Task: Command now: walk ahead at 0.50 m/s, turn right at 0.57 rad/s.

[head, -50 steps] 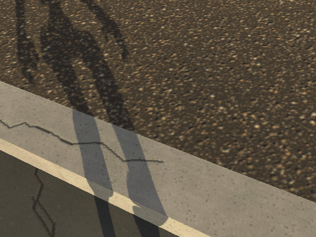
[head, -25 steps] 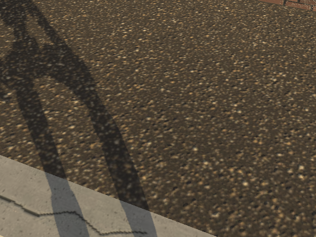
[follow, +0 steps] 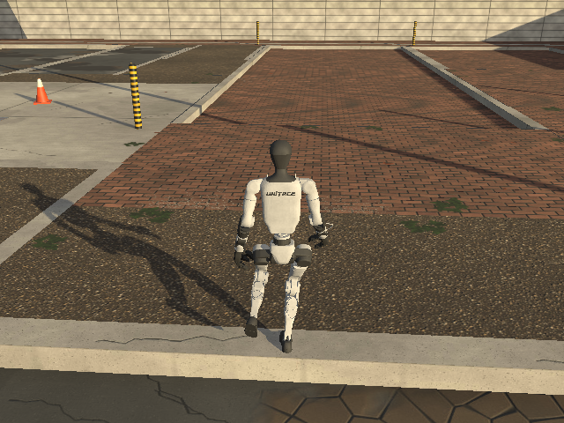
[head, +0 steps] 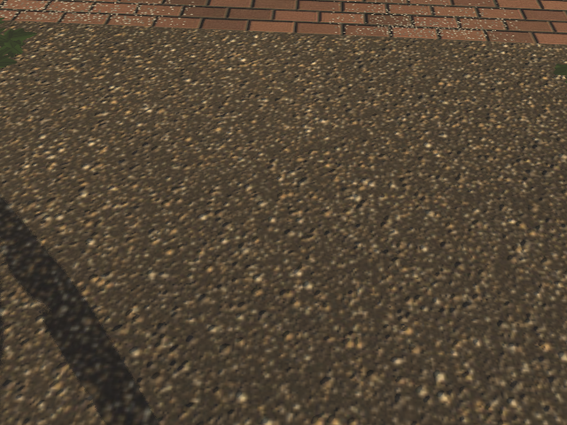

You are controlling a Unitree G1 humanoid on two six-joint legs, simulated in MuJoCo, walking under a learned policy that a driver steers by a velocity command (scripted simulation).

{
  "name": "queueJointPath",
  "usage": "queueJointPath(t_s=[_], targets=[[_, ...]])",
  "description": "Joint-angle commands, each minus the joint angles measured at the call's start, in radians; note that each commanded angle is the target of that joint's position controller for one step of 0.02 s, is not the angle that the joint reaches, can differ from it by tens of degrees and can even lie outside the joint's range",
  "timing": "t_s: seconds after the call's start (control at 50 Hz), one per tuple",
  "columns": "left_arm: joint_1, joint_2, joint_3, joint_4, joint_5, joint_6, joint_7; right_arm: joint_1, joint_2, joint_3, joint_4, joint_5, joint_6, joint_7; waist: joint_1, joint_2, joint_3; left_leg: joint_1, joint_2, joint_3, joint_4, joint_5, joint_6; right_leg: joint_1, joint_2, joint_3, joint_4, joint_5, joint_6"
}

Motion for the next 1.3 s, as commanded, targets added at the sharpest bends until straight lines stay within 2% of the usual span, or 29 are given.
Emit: queueJointPath(t_s=[0.02,0.06,0.1,0.14,0.18,0.28,0.3,0.32,0.34,0.36,0.38,0.4,0.42,0.44,0.46,0.54,0.62,0.76,0.8,0.84,0.86,0.88,0.9,0.92,0.96,0.98,1.06,1.18,1.3], targets=[[-0.131,0.035,0.004,-0.075,-0.036,-0.041,-0.015,0.118,0.002,0.032,-0.085,-0.010,0.009,-0.010,-0.141,0.054,0.074,-0.137,0.044,0.066,-0.167,0.033,0.015,-0.046,-0.158,0.339,-0.521,0.318,-0.003],[-0.079,0.031,-0.001,-0.081,-0.038,-0.045,-0.002,-0.040,-0.038,0.024,-0.134,-0.037,0.004,-0.025,-0.078,0.037,0.053,0.001,0.037,0.177,-0.528,0.125,-0.022,-0.083,-0.100,0.265,-0.588,0.464,0.002],[0.022,0.079,0.014,-0.071,-0.040,-0.039,0.030,-0.143,-0.026,0.026,-0.169,-0.043,0.001,-0.039,-0.008,-0.023,-0.018,0.088,0.005,0.223,-0.786,0.251,-0.065,0.030,-0.107,0.266,-0.627,0.591,0.020],[0.125,0.115,0.029,-0.064,-0.046,-0.029,0.061,-0.246,-0.002,0.029,-0.194,-0.012,0.001,-0.034,0.060,-0.072,-0.038,0.074,-0.038,0.214,-1.053,0.276,-0.098,0.238,-0.139,0.311,-0.660,0.625,0.032],[0.171,0.129,0.034,-0.066,-0.040,-0.022,0.072,-0.327,-0.032,0.016,-0.208,0.030,0.000,-0.014,0.091,-0.127,-0.014,0.053,-0.075,0.193,-1.271,0.256,-0.112,0.409,-0.188,0.386,-0.671,0.634,0.028],[0.121,0.161,0.054,-0.095,-0.038,0.010,0.082,-0.200,-0.150,-0.051,-0.150,0.026,-0.019,0.004,0.031,-0.164,-0.066,0.316,-0.102,0.119,-1.479,0.222,-0.065,0.597,-0.241,0.461,-0.447,0.886,0.052],[0.063,0.162,0.055,-0.120,-0.031,0.015,0.074,-0.091,-0.162,-0.063,-0.121,0.022,-0.025,-0.001,-0.026,-0.160,-0.120,0.472,-0.067,0.105,-1.515,0.250,-0.033,0.562,-0.220,0.441,-0.321,0.938,0.060],[-0.008,0.148,0.049,-0.169,-0.014,0.008,0.059,0.080,-0.187,-0.071,-0.091,0.003,-0.025,-0.012,-0.103,-0.141,-0.254,0.772,0.049,0.025,-1.428,0.239,0.032,0.410,-0.204,0.439,-0.121,0.834,0.059],[0.052,0.056,0.027,-0.194,0.016,-0.001,0.048,0.191,-0.216,-0.080,-0.081,-0.006,-0.019,-0.028,-0.081,0.049,-0.359,1.091,0.242,-0.199,-1.376,0.256,0.098,0.139,-0.096,0.344,0.132,0.250,0.084],[0.213,0.067,0.012,-0.202,-0.030,-0.008,0.045,0.196,-0.218,-0.083,-0.065,-0.012,-0.015,-0.027,-0.014,0.393,-0.429,1.247,0.434,-0.649,-1.482,-0.008,0.262,-0.151,-0.061,0.279,0.393,-0.153,0.120],[0.188,0.162,0.032,-0.176,-0.044,-0.006,0.049,0.132,-0.123,-0.071,-0.099,-0.006,-0.004,-0.039,-0.037,0.220,-0.305,1.102,0.401,-0.629,-1.554,-0.251,0.223,-0.221,-0.153,0.285,0.510,-0.046,0.132],[0.056,0.207,0.045,-0.204,-0.037,-0.006,0.044,0.093,-0.090,-0.062,-0.100,0.002,0.001,-0.046,-0.056,0.081,-0.156,0.925,0.338,-0.452,-1.584,-0.238,0.165,-0.216,-0.172,0.247,0.518,0.051,0.142],[-0.014,0.181,0.042,-0.230,-0.025,-0.014,0.043,0.078,-0.112,-0.060,-0.084,-0.003,0.002,-0.040,-0.029,-0.014,-0.064,0.773,0.291,-0.354,-1.621,-0.136,0.143,-0.198,-0.195,0.225,0.502,0.094,0.145],[-0.040,0.156,0.041,-0.246,-0.017,-0.019,0.044,0.081,-0.116,-0.059,-0.064,-0.009,-0.004,-0.033,-0.009,-0.029,-0.020,0.693,0.253,-0.285,-1.641,-0.040,0.142,-0.189,-0.218,0.231,0.472,0.128,0.143],[-0.026,0.130,0.036,-0.249,-0.030,-0.019,0.040,0.084,-0.112,-0.057,-0.047,-0.013,-0.009,-0.025,0.013,-0.013,0.008,0.625,0.211,-0.210,-1.673,0.010,0.135,-0.164,-0.234,0.224,0.455,0.137,0.138],[-0.047,0.092,0.023,-0.254,-0.027,-0.013,0.045,0.119,-0.115,-0.062,0.026,0.009,-0.021,-0.008,0.041,0.038,0.049,0.568,0.168,-0.085,-1.717,0.119,0.147,-0.225,-0.290,0.177,0.304,0.170,0.158],[-0.194,0.083,0.012,-0.282,-0.012,-0.030,0.040,0.160,-0.166,-0.070,0.055,0.008,-0.010,-0.007,-0.009,0.031,0.058,0.555,0.135,0.024,-1.726,0.275,0.123,-0.190,-0.314,0.117,0.003,0.382,0.175],[-0.416,0.084,0.016,-0.351,-0.039,-0.050,0.002,0.323,-0.198,-0.067,0.132,0.027,0.031,-0.009,-0.097,0.071,0.077,0.776,0.203,0.033,-1.653,0.337,0.087,-0.135,-0.236,0.061,-0.348,0.414,0.144],[-0.383,0.109,0.028,-0.354,-0.035,-0.055,-0.006,0.320,-0.215,-0.072,0.142,0.026,0.044,-0.017,-0.058,0.092,0.052,0.820,0.216,0.038,-1.582,0.493,0.062,-0.044,-0.205,0.050,-0.410,0.346,0.114],[-0.156,0.179,0.066,-0.296,-0.021,-0.054,0.006,0.294,-0.221,-0.073,0.137,0.029,0.049,-0.026,0.068,0.096,-0.089,0.761,0.163,0.103,-1.343,0.740,0.018,0.302,-0.167,0.024,-0.464,0.384,0.054],[0.054,0.245,0.088,-0.258,-0.003,-0.048,0.022,0.264,-0.192,-0.060,0.101,0.010,0.043,-0.032,0.153,0.037,-0.240,0.539,0.120,0.139,-1.068,0.516,-0.019,0.640,-0.330,0.192,-0.391,0.490,-0.016],[0.117,0.330,0.102,-0.241,0.007,-0.043,0.026,0.371,-0.066,-0.019,0.070,-0.002,0.021,-0.026,0.103,-0.235,-0.372,0.107,-0.046,0.156,-0.695,-0.200,-0.090,1.005,-0.586,0.643,-0.438,0.445,-0.185],[0.176,0.242,0.088,-0.225,-0.009,-0.034,0.028,0.347,-0.143,-0.035,0.086,0.020,0.000,-0.018,0.149,-0.214,-0.430,-0.025,-0.039,0.026,-0.542,-0.358,-0.095,1.017,-0.598,0.808,-0.536,0.302,-0.221],[0.108,0.205,0.074,-0.221,-0.016,-0.031,0.031,0.249,-0.185,-0.052,0.058,0.042,-0.005,-0.016,0.137,-0.169,-0.247,-0.109,0.012,0.048,-0.507,-0.285,-0.098,0.884,-0.551,0.644,-0.558,0.310,-0.174],[-0.021,0.151,0.057,-0.224,-0.010,-0.034,0.026,0.157,-0.165,-0.051,0.037,0.017,0.002,-0.022,0.060,-0.051,-0.074,-0.029,0.079,0.081,-0.615,-0.146,-0.105,0.558,-0.460,0.439,-0.622,0.425,-0.114],[-0.055,0.129,0.050,-0.226,-0.002,-0.039,0.021,0.172,-0.154,-0.055,0.037,0.008,0.016,-0.021,0.018,-0.065,-0.042,0.041,0.100,0.072,-0.654,-0.117,-0.110,0.448,-0.429,0.386,-0.664,0.453,-0.103],[-0.062,0.160,0.063,-0.187,-0.006,-0.062,0.022,0.163,-0.103,-0.046,0.031,0.004,0.050,-0.023,-0.028,-0.071,0.013,0.089,0.116,0.081,-0.792,-0.015,-0.132,0.291,-0.404,0.272,-0.762,0.481,-0.112],[0.003,0.214,0.078,-0.133,-0.005,-0.061,0.039,-0.036,-0.087,-0.031,-0.003,0.021,0.046,0.000,0.051,-0.050,0.055,0.118,0.086,0.101,-1.131,0.293,-0.105,0.337,-0.385,0.095,-0.779,0.467,-0.037],[0.062,0.242,0.092,-0.080,-0.024,-0.037,0.046,-0.154,-0.107,-0.039,-0.079,0.022,0.049,0.027,0.088,-0.060,0.081,0.055,0.046,0.131,-1.251,0.135,-0.039,0.567,-0.459,0.059,-0.681,0.544,0.010]])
